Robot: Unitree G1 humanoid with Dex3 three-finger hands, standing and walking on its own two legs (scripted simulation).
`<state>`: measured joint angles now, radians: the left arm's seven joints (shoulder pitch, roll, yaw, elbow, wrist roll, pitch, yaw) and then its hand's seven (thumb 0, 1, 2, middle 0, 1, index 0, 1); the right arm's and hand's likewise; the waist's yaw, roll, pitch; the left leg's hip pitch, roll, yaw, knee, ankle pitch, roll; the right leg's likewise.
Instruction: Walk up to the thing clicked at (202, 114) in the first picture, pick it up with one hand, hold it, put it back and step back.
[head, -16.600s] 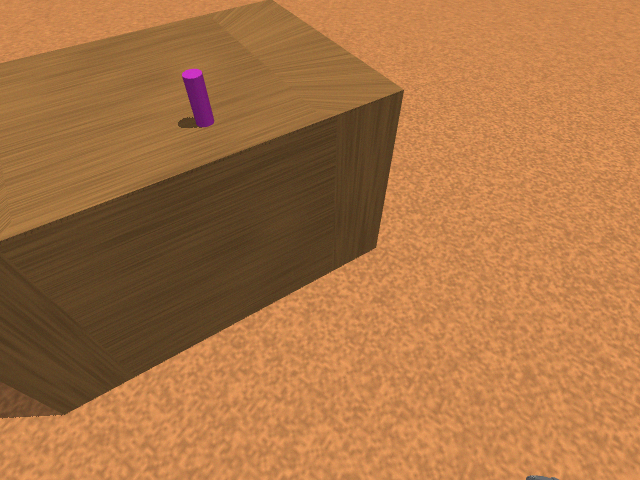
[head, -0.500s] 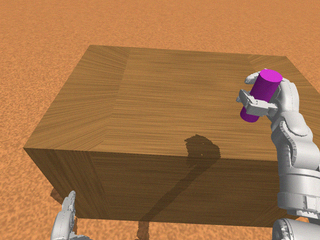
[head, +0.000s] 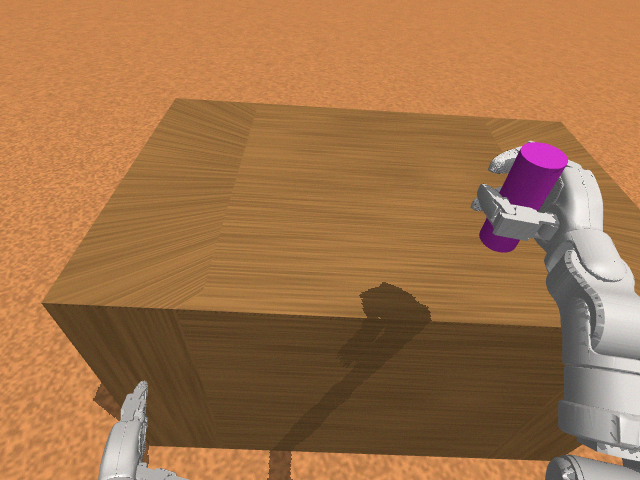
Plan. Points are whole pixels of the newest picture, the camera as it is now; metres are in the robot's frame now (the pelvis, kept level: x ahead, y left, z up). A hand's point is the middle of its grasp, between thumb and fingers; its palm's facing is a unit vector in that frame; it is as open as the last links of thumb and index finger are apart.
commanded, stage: hold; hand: right
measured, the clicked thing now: (518, 201) +0.35 -0.19 +0.22
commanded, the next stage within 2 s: none
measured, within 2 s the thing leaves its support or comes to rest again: neither
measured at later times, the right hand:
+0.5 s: hand (510, 189) +0.34 -0.17 +0.24, palm faces +0.13 +0.99 -0.01, open 5.8 cm
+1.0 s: hand (506, 198) +0.34 -0.17 +0.23, palm faces +0.12 +0.99 -0.01, open 5.8 cm
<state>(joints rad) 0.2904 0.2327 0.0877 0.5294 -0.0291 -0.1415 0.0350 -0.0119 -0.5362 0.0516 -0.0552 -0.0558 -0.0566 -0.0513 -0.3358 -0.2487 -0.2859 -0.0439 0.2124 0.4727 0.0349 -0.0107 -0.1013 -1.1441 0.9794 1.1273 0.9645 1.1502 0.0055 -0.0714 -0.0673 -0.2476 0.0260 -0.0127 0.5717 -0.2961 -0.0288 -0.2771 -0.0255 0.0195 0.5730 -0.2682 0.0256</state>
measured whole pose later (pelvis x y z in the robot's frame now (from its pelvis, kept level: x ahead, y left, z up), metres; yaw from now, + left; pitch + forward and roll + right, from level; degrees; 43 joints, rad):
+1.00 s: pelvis +0.00 +0.00 +0.00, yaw +0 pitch -3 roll +0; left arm 0.25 0.23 0.10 0.59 -0.03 -0.17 0.03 -0.01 -0.54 0.06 -0.06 -0.06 -0.06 -0.06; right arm -0.33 -0.25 -0.28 -0.11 0.22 0.56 0.04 -0.01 -0.10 -1.15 0.98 1.12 0.97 1.15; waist 0.00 -0.08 -0.06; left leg -0.21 0.03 0.00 0.53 -0.28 -0.03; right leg -0.24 -0.02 0.03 0.53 -0.25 0.03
